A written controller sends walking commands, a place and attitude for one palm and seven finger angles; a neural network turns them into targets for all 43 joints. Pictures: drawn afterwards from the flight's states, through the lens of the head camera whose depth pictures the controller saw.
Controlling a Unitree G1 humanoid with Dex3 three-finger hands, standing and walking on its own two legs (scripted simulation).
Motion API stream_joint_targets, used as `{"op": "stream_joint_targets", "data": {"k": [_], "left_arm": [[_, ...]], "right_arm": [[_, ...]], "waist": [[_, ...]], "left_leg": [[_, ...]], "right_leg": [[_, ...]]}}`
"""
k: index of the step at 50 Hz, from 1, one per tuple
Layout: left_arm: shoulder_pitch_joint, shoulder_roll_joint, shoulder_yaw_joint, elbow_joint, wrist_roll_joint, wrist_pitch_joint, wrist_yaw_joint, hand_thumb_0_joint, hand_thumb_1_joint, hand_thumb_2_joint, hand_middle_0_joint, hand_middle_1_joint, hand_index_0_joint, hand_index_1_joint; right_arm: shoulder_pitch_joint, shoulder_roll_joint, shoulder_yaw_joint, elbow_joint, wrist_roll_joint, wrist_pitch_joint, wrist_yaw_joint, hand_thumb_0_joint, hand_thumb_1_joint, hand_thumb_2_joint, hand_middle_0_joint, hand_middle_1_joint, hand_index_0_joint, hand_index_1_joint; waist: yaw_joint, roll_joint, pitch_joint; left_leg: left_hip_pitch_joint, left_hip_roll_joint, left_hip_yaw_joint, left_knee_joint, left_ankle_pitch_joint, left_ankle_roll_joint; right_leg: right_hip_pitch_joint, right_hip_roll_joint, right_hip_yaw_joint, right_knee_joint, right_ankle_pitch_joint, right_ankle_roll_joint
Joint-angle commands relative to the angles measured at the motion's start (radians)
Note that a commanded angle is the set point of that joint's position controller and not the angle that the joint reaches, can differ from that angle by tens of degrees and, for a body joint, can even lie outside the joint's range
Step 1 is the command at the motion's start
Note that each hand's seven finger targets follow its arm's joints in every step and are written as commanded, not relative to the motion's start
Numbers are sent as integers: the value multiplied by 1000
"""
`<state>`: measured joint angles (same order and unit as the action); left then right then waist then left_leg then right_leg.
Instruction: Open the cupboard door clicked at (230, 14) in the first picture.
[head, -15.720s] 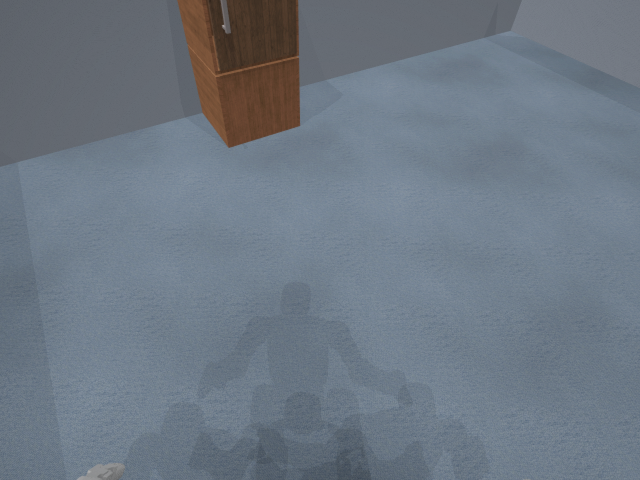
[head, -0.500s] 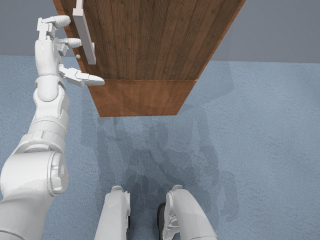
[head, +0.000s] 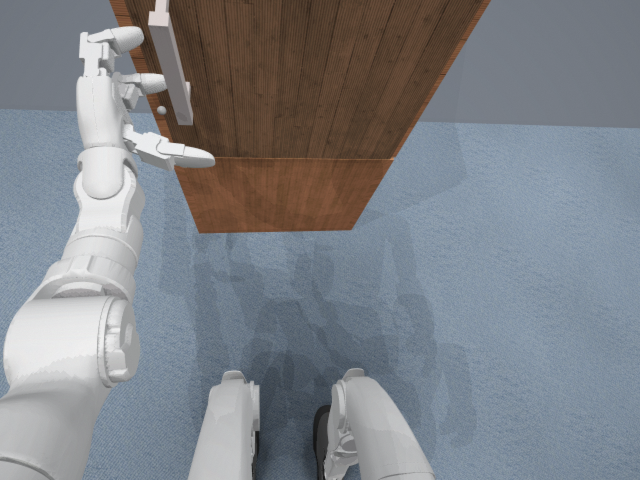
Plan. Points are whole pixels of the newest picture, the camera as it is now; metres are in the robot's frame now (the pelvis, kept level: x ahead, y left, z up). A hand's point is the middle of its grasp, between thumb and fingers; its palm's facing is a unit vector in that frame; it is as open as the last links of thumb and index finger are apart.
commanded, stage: move the hooked fingers beside the handle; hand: left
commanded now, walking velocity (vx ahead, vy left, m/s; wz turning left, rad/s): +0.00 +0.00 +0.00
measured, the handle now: (175, 63) +0.59 +0.15 +0.05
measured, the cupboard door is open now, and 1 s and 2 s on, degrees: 0 0 0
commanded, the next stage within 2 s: none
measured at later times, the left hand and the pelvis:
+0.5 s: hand (152, 107) +0.54 +0.18 +0.03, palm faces +0.10 -0.99 -0.01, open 14.8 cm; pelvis +0.00 +0.00 +0.00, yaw -1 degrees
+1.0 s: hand (160, 104) +0.54 +0.17 +0.03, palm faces +0.05 -1.00 -0.03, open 14.0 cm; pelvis +0.01 +0.00 +0.00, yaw -3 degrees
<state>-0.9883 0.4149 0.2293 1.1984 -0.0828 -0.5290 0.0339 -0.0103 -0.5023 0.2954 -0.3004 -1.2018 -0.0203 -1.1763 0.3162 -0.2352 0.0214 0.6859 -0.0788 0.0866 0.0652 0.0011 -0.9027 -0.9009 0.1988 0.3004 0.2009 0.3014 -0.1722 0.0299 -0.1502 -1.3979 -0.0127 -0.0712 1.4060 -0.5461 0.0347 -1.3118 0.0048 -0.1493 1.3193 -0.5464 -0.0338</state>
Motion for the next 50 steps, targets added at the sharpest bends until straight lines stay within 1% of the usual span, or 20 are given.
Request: {"op": "stream_joint_targets", "data": {"k": [1, 3, 4, 7, 8, 11, 13, 15, 17, 19, 27, 29, 32, 35, 37, 38, 41, 42, 45, 50], "left_arm": [[-602, -38, -123, -259, 78, -69, -90, 0, -500, 300, -300, -1200, -300, -1200], [-575, -12, -104, -237, 76, -63, -96, 0, -500, 300, -300, -1200, -300, -1200], [-595, -10, -106, -252, 73, -67, -101, 0, -500, 300, -300, -1200, -300, -1200], [-550, 30, -69, -254, 66, -67, -111, 0, -500, 300, -300, -1200, -300, -1200], [-539, -14, -99, -250, 61, -62, -118, 0, -500, 300, -300, -1200, -300, -1200], [-517, 35, -56, -248, 54, -64, -122, 0, -500, 300, -300, -1200, -300, -1200], [-515, 40, -49, -250, 54, -67, -122, 0, -500, 300, -300, -1200, -300, -1200], [-516, 19, -66, -265, 52, -73, -124, 0, -500, 300, -300, -1200, -300, -1200], [-507, 33, -52, -254, 50, -71, -122, 0, -500, 300, -300, -1200, -300, -1200], [-504, 82, -11, -253, 51, -74, -120, 0, -500, 300, -300, -1200, -300, -1200], [-434, 164, 57, -225, 39, -60, -158, 0, -500, 300, -300, -1200, -300, -1200], [-421, 158, 57, -254, 30, -61, -172, 0, -500, 300, -300, -1200, -300, -1200], [-399, 149, 55, -261, 20, -54, -182, 0, -500, 300, -300, -1200, -300, -1200], [-372, 204, 101, -269, 16, -54, -185, 0, -500, 300, -300, -1200, -300, -1200], [-355, 191, 95, -259, 14, -49, -189, 0, -500, 300, -300, -1200, -300, -1200], [-354, 227, 127, -263, 13, -50, -184, 0, -500, 300, -300, -1200, -300, -1200], [-351, 229, 141, -281, 9, -56, -173, 0, -500, 300, -300, -1200, -300, -1200], [-337, 239, 158, -285, 7, -58, -166, 0, -500, 300, -300, -1200, -300, -1200], [-294, 328, 229, -262, 24, -58, -150, 0, -500, 300, -300, -1200, -300, -1200], [-257, 345, 241, -274, 25, -54, -167, 0, -500, 300, -300, -1200, -300, -1200]], "right_arm": [[202, -206, -64, -19, 0, -5, -11, 0, -900, -900, 200, 300, 200, 300], [200, -210, -63, -22, 2, -3, -13, 0, -900, -900, 200, 300, 200, 300], [204, -209, -61, -21, 0, -5, -14, 0, -900, -900, 200, 300, 200, 300], [198, -211, -59, -29, 5, -1, -16, 0, -900, -900, 200, 300, 200, 300], [194, -205, -59, -34, 7, -2, -13, 0, -900, -900, 200, 300, 200, 300], [195, -212, -59, -33, 10, 0, -17, 0, -900, -900, 200, 300, 200, 300], [192, -210, -58, -35, 9, 1, -17, 0, -900, -900, 200, 300, 200, 300], [193, -210, -58, -38, 9, 0, -17, 0, -900, -900, 200, 300, 200, 300], [193, -211, -58, -38, 10, 2, -19, 0, -900, -900, 200, 300, 200, 300], [200, -216, -57, -37, 9, 2, -22, 0, -900, -900, 200, 300, 200, 300], [191, -214, -47, -55, 19, 13, -29, 0, -900, -900, 200, 300, 200, 300], [191, -211, -48, -62, 20, 14, -29, 0, -900, -900, 200, 300, 200, 300], [187, -209, -49, -65, 24, 19, -31, 0, -900, -900, 200, 300, 200, 300], [189, -214, -48, -69, 27, 23, -35, 0, -900, -900, 200, 300, 200, 300], [180, -210, -47, -72, 30, 24, -35, 0, -900, -900, 200, 300, 200, 300], [182, -213, -46, -74, 29, 24, -37, 0, -900, -900, 200, 300, 200, 300], [176, -210, -45, -81, 29, 25, -39, 0, -900, -900, 200, 300, 200, 300], [179, -209, -46, -85, 28, 26, -38, 0, -900, -900, 200, 300, 200, 300], [179, -213, -38, -100, 28, 30, -39, 0, -900, -900, 200, 300, 200, 300], [169, -206, -34, -118, 34, 33, -40, 0, -900, -900, 200, 300, 200, 300]], "waist": [[-137, 273, -559], [-138, 236, -548], [-141, 258, -559], [-116, 259, -562], [-124, 257, -561], [-110, 256, -552], [-108, 240, -539], [-111, 263, -559], [-114, 234, -540], [-105, 223, -546], [-84, 197, -534], [-73, 239, -573], [-72, 218, -565], [-59, 204, -567], [-59, 196, -549], [-50, 193, -540], [-42, 224, -566], [-34, 202, -578], [-16, 176, -575], [-11, 164, -568]], "left_leg": [[679, 30, -108, -174, 308, -24], [647, 31, -99, -171, 293, -19], [656, 31, -99, -168, 309, -18], [665, 32, -98, -177, 328, -23], [662, 31, -94, -174, 322, -20], [667, 36, -99, -180, 331, -25], [654, 36, -98, -182, 315, -23], [685, 38, -103, -184, 336, -27], [663, 38, -98, -182, 330, -24], [648, 38, -94, -176, 342, -21], [589, 37, -68, -168, 353, -13], [626, 38, -66, -163, 404, -15], [634, 41, -66, -166, 423, -18], [623, 44, -62, -165, 438, -16], [603, 43, -58, -166, 415, -16], [593, 43, -58, -170, 413, -17], [630, 46, -62, -168, 460, -24], [621, 44, -59, -166, 464, -22], [563, 43, -46, -160, 461, -17], [515, 42, -24, -157, 442, -10]], "right_leg": [[16, 39, 74, -154, 197, -14], [37, 41, 79, -161, 193, -12], [31, 40, 80, -156, 200, -12], [53, 42, 78, -157, 206, -15], [49, 42, 78, -162, 205, -12], [46, 43, 75, -158, 206, -14], [52, 44, 76, -158, 197, -12], [33, 43, 73, -154, 203, -11], [47, 44, 76, -159, 206, -9], [61, 44, 79, -153, 213, -10], [127, 49, 90, -161, 229, -6], [126, 49, 89, -149, 256, -8], [134, 50, 86, -157, 268, -4], [153, 51, 90, -154, 283, -2], [156, 51, 90, -157, 271, -1], [165, 51, 90, -154, 269, -2], [146, 51, 86, -143, 284, -2], [170, 50, 88, -142, 294, 1], [210, 52, 97, -129, 316, 3], [265, 52, 111, -131, 345, 8]]}}
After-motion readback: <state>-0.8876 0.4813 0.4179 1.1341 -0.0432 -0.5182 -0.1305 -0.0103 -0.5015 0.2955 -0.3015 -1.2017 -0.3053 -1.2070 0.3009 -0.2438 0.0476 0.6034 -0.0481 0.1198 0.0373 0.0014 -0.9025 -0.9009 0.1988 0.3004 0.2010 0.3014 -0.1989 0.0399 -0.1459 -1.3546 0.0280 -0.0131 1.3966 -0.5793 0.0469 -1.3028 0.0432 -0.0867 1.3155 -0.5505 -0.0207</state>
